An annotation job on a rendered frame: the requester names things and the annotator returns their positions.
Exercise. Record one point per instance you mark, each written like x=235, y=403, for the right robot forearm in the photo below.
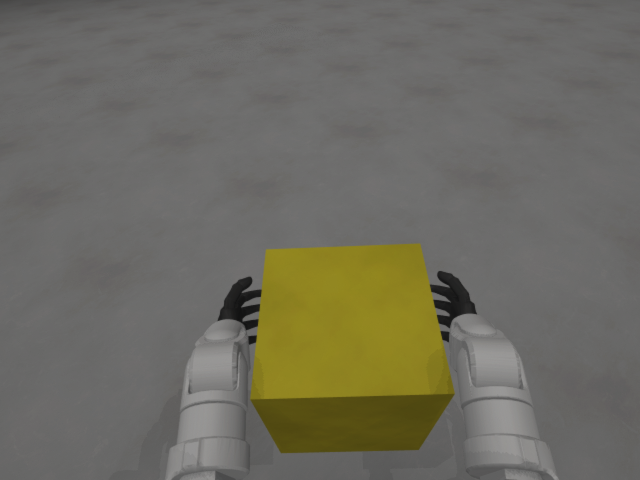
x=503, y=441

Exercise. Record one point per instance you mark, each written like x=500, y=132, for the robot right hand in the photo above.
x=457, y=295

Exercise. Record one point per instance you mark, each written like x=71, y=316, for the left robot forearm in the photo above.
x=211, y=435

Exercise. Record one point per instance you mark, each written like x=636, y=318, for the robot left hand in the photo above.
x=235, y=299

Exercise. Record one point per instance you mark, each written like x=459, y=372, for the carton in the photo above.
x=349, y=354

